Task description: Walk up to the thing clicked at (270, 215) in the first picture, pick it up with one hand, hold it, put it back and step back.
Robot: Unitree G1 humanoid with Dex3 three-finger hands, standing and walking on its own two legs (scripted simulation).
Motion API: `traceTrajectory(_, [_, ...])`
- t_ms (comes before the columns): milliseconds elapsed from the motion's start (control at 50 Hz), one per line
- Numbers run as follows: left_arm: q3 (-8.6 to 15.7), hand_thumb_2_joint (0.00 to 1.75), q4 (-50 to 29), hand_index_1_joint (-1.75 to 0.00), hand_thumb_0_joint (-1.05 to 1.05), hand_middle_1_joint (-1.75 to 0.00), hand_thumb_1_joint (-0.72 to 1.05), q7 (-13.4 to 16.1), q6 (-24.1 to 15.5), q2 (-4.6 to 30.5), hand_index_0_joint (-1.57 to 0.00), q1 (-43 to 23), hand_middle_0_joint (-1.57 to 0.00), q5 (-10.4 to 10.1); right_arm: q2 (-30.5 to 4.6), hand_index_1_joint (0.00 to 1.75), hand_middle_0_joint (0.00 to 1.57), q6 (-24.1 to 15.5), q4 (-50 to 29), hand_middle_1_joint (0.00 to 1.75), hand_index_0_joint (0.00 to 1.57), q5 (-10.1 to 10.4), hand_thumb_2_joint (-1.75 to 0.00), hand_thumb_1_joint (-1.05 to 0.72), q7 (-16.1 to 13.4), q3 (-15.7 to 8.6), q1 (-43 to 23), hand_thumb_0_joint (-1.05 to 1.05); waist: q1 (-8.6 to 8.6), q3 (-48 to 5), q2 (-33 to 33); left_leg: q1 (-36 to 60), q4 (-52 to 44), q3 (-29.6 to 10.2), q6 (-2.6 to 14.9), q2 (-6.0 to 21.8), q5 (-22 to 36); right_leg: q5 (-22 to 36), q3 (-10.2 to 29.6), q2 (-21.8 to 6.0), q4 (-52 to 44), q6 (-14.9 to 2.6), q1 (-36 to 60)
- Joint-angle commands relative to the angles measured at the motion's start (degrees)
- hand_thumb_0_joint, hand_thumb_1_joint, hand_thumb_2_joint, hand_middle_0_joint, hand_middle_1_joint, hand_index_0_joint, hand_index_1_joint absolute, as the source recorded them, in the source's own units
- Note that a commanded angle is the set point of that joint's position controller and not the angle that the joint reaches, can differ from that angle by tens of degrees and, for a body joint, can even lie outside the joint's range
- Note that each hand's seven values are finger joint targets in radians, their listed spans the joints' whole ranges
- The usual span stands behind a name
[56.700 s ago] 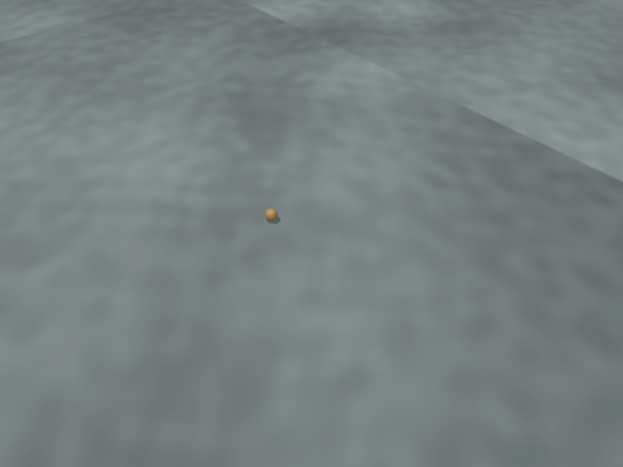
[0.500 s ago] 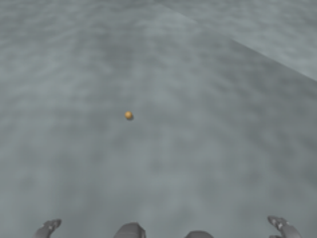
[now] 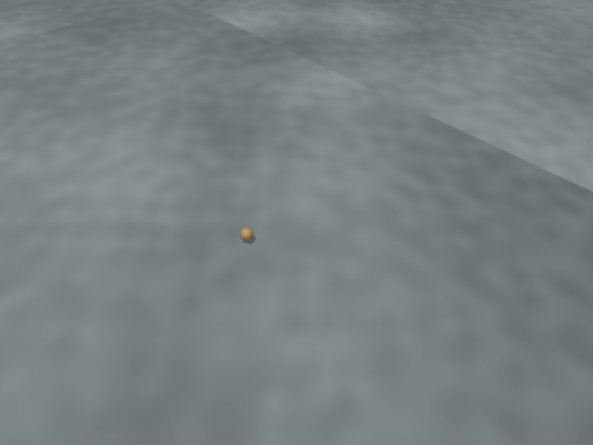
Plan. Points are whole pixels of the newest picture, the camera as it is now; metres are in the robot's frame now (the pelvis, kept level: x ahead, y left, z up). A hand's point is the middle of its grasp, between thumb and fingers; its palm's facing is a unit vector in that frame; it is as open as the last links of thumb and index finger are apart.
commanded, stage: step back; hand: left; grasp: from above
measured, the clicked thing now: (246, 234) +1.06 +0.26 -0.74
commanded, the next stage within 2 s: stand in 0.68 s
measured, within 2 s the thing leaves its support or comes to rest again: neither
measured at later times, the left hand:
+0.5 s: hand out of the picture +0.12 +0.27 -0.15, palm faces +0.03 -0.94 -0.35, open 7.4 cm
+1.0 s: hand out of the picture +0.13 +0.26 -0.14, palm faces +0.00 -0.94 -0.33, open 7.4 cm
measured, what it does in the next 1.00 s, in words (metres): stands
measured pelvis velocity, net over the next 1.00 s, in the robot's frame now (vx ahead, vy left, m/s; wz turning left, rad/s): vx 0.04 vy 0.01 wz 0.02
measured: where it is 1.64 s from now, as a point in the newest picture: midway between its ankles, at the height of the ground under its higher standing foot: outside the picture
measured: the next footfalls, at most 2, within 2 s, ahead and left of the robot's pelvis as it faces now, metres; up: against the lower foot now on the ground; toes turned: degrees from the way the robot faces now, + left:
none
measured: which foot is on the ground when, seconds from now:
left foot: down 0.00-1.00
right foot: down 0.00-1.00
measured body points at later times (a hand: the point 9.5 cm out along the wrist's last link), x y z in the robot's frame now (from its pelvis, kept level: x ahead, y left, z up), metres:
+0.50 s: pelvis +0.04 +0.01 +0.01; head +0.06 +0.02 +0.46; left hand +0.12 +0.32 -0.12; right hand +0.13 -0.29 -0.12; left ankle +0.03 +0.13 -0.73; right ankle +0.03 -0.13 -0.73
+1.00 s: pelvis +0.04 +0.01 +0.02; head +0.05 +0.01 +0.47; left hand +0.13 +0.30 -0.11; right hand +0.15 -0.29 -0.11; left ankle +0.03 +0.13 -0.73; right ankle +0.03 -0.13 -0.73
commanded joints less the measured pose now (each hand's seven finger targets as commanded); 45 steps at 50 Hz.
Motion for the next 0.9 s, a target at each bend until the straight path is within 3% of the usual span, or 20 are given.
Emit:
traceTrajectory(0, [3.0, 0.90, -1.6, -0.30, 0.00, -0.30, 0.90, 0.9, -2.7, 8.7, -0.20, 0.5, -0.20, 0.5, -14.1, 0.30, 0.20, -0.4, -5.9, 0.30, 0.20, 1.0, -0.90, -0.90, -1.0, -3.2, -6.9, 0.00, 2.56, 0.5, 8.3, -13.9, -9.9, -9.8, 4.01, 7.8, -18.3, 5.7, -1.4, 2.8, -16.0, -0.65, 13.8])
traceTrajectory(20, [3.5, 0.90, -1.4, -0.30, 0.00, -0.30, 0.90, 1.3, -3.1, 11.0, -0.20, 1.4, -0.20, 1.0, -11.4, 0.30, 0.20, -0.3, -6.2, 0.30, 0.20, 1.5, -0.90, -0.90, -1.0, -2.5, -6.6, 0.00, 3.32, -0.1, 1.1, -18.6, -2.3, -7.4, 1.46, 4.2, -16.8, -1.1, 10.5, -3.2, -20.2, -2.58, 15.5])
traceTrajectory(40, [4.1, 0.90, -1.4, -0.30, 0.00, -0.30, 0.90, 1.5, -3.4, 14.6, -0.20, 1.9, -0.20, 1.2, -10.6, 0.30, 0.20, 0.0, -6.3, 0.30, 0.20, 1.4, -0.90, -0.90, -1.3, -2.3, -7.4, 0.00, 3.82, 1.0, -6.0, -19.1, 8.0, -5.3, 0.54, -1.6, -16.8, -19.5, 24.7, -12.3, -28.6, -6.53, 9.1])
traceTrajectory(60, [4.3, 0.90, -2.8, -0.30, 0.00, -0.30, 0.90, 1.4, -3.7, 16.0, -0.20, -2.4, -0.20, 1.3, -12.6, 0.30, 0.20, 0.0, -5.1, 0.30, 0.20, 1.2, -0.90, -0.90, -1.5, -3.2, -5.8, 0.00, 2.38, 3.8, -5.6, -15.6, 15.2, -5.0, -0.28, -0.5, -14.6, -26.1, 29.8, -18.1, -31.4, -10.26, 1.8])
traceTrajectory(80, [4.1, 0.90, -4.1, -0.30, 0.00, -0.30, 0.90, 1.6, -4.0, 14.9, -0.20, -5.1, -0.20, 1.0, -13.5, 0.30, 0.20, -0.3, -4.4, 0.30, 0.20, 1.4, -0.90, -0.90, -1.4, -3.3, -3.6, 0.00, 1.14, 4.5, -2.7, -15.2, 15.9, -6.7, -0.40, 1.1, -11.5, -20.9, 27.9, -17.9, -29.9, -10.97, 1.8])
traceTrajectory(120, [3.6, 0.90, -3.9, -0.30, 0.00, -0.30, 0.90, 1.8, -4.3, 12.9, -0.20, -6.0, -0.20, 0.8, -12.9, 0.30, 0.20, -0.8, -3.0, 0.30, 0.20, 1.7, -0.90, -0.90, -1.2, -3.2, -2.7, 0.00, 0.66, 3.4, -2.9, -12.9, 13.5, -6.5, -0.10, 1.8, -9.0, -11.5, 20.6, -14.7, -28.0, -9.39, 1.6])
traceTrajectory(160, [3.4, 0.90, -3.8, -0.30, 0.00, -0.30, 0.90, 1.5, -4.1, 12.7, -0.20, -6.9, -0.20, 0.9, -12.1, 0.30, 0.20, -1.2, -2.3, 0.30, 0.20, 1.3, -0.90, -0.90, -0.8, -3.0, -1.5, 0.00, 0.46, 0.1, -6.6, -8.0, 7.3, -2.8, -0.08, 2.2, -8.9, -4.0, 15.0, -12.6, -25.2, -8.24, 2.2])
traceTrajectory(220, [2.1, 0.90, -4.1, -0.30, 0.00, -0.30, 0.90, 1.1, -3.1, 11.0, -0.20, -9.0, -0.20, 0.5, -11.1, 0.30, 0.20, -1.6, -0.5, 0.30, 0.20, 1.0, -0.90, -0.90, -0.9, -3.3, 0.3, 0.00, -1.46, -1.4, -5.6, 3.4, -6.0, 0.1, 0.31, 0.0, -1.3, 4.2, 7.7, -8.9, -18.3, -5.50, -2.5])
traceTrajectory(240, [1.3, 0.90, -4.0, -0.30, 0.00, -0.30, 0.90, 1.0, -2.9, 9.3, -0.20, -7.9, -0.20, 0.4, -11.7, 0.30, 0.20, -1.9, -0.4, 0.30, 0.20, 0.6, -0.90, -0.90, -1.3, -3.6, 0.3, 0.00, -1.59, -2.1, -2.3, 7.0, -9.9, -2.7, 0.50, 1.7, 1.6, 8.4, 5.4, -7.4, -14.1, -3.98, -4.0])
traceTrajectory(260, [0.4, 0.90, -3.9, -0.30, 0.00, -0.30, 0.90, 0.9, -2.8, 6.5, -0.20, -7.4, -0.20, -0.5, -13.9, 0.30, 0.20, -2.3, -0.9, 0.30, 0.20, 0.3, -0.90, -0.90, -1.6, -3.7, -1.3, 0.00, -0.75, -2.8, 6.1, 5.8, -14.2, -14.5, 2.48, 9.6, 0.6, 10.4, 2.0, -3.2, -8.6, -1.33, -5.2])
traceTrajectory(280, [0.6, 0.90, -2.8, -0.30, 0.00, -0.30, 0.90, 1.0, -2.5, 6.9, -0.20, -7.0, -0.20, -1.4, -16.0, 0.30, 0.20, -2.4, -1.6, 0.30, 0.20, 0.7, -0.90, -0.90, -1.5, -3.5, -4.9, 0.00, 0.88, -1.9, 8.8, 0.2, -16.7, -21.4, 6.48, 14.8, -5.1, 2.7, -0.9, 0.9, -6.0, 0.15, -2.7])
traceTrajectory(300, [1.1, 0.90, -2.1, -0.30, 0.00, -0.30, 0.90, 1.3, -2.4, 8.3, -0.20, -7.4, -0.20, -1.0, -17.0, 0.30, 0.20, -2.4, -1.8, 0.30, 0.20, 0.9, -0.90, -0.90, -1.4, -3.7, -6.4, 0.00, 0.79, -1.4, 8.0, -2.7, -15.6, -20.7, 8.48, 15.7, -3.0, 0.3, -0.2, 0.3, -6.2, -0.18, 1.5])
traceTrajectory(380, [0.8, 0.90, 0.0, -0.30, 0.00, -0.30, 0.90, 1.8, -3.9, 9.0, -0.20, -5.7, -0.20, -1.0, -13.4, 0.30, 0.20, -2.3, -1.1, 0.30, 0.20, 1.7, -0.90, -0.90, -1.7, -2.3, -8.2, 0.00, 1.52, -5.9, 8.9, 0.0, -7.3, -7.7, 2.60, 8.1, 24.3, 22.6, 3.0, -2.8, -14.8, -1.04, 11.3])
traceTrajectory(420, [1.0, 0.90, -0.1, -0.30, 0.00, -0.30, 0.90, 1.9, -3.9, 10.3, -0.20, -6.8, -0.20, -1.0, -12.8, 0.30, 0.20, -2.1, -0.4, 0.30, 0.20, 2.0, -0.90, -0.90, -2.0, -2.2, -6.8, 0.00, 0.42, -8.1, 6.2, 2.4, -5.4, -4.6, 1.53, 6.2, 27.8, 30.9, 3.5, -4.4, -13.2, -1.72, 13.2])
traceTrajectory(460, [0.6, 0.90, -0.2, -0.30, 0.00, -0.30, 0.90, 2.1, -3.6, 9.7, -0.20, -7.6, -0.20, -1.1, -13.1, 0.30, 0.20, -1.9, -0.1, 0.30, 0.20, 2.2, -0.90, -0.90, -2.2, -2.4, -7.4, 0.00, 0.41, -9.1, 5.6, 4.5, -4.9, -4.5, 1.79, 6.7, 31.0, 32.9, 2.5, -4.4, -12.6, -1.49, 12.6])
traceTrajectory(600, [0.5, 0.90, 1.1, -0.30, 0.00, -0.30, 0.90, 2.4, -3.3, 10.1, -0.20, -9.6, -0.20, -0.7, -12.0, 0.30, 0.20, -1.2, 0.5, 0.30, 0.20, 2.0, -0.90, -0.90, -2.0, -2.4, -11.7, 0.00, 0.35, -6.2, 0.2, 1.5, -5.8, -3.6, 2.14, 5.8, 17.9, 28.7, 4.1, -5.2, -15.8, -1.66, 12.4])
traceTrajectory(640, [0.5, 0.90, 1.1, -0.30, 0.00, -0.30, 0.90, 2.4, -3.4, 9.9, -0.20, -10.4, -0.20, -0.6, -11.8, 0.30, 0.20, -1.2, 0.9, 0.30, 0.20, 1.9, -0.90, -0.90, -1.8, -2.2, -12.1, 0.00, 0.24, -6.7, 0.5, 1.9, -6.6, -3.7, 1.89, 6.0, 19.0, 30.0, 4.1, -5.5, -15.8, -1.61, 13.3])
traceTrajectory(700, [-0.9, 0.90, 2.1, -0.30, 0.00, -0.30, 0.90, 2.3, -3.0, 7.4, -0.20, -11.5, -0.20, -1.4, -12.9, 0.30, 0.20, -1.6, 1.9, 0.30, 0.20, 2.6, -0.90, -0.90, -1.7, -1.5, -11.8, 0.00, -0.61, -7.7, 2.5, 8.5, -9.8, -5.6, 1.97, 8.0, 31.1, 34.9, 3.3, -4.9, -18.0, 0.08, 12.3])
traceTrajectory(780, [-1.0, 0.90, 3.2, -0.30, 0.00, -0.30, 0.90, 2.3, -3.0, 7.8, -0.20, -11.8, -0.20, -1.2, -12.1, 0.30, 0.20, -1.5, 2.4, 0.30, 0.20, 2.7, -0.90, -0.90, -1.7, -1.0, -13.3, 0.00, -0.55, -8.1, 2.3, 10.4, -11.8, -5.0, 1.52, 8.2, 31.0, 35.2, 3.0, -5.3, -20.2, 0.36, 14.1])
traceTrajectory(880, [-1.2, 0.90, 4.2, -0.30, 0.00, -0.30, 0.90, 2.0, -2.9, 7.7, -0.20, -12.1, -0.20, -1.0, -12.2, 0.30, 0.20, -1.3, 3.4, 0.30, 0.20, 2.7, -0.90, -0.90, -1.6, -0.7, -14.5, 0.00, -0.34, -6.8, 3.0, 9.2, -14.9, -4.8, 0.78, 7.8, 23.6, 29.1, 3.1, -5.2, -23.1, 0.60, 14.0])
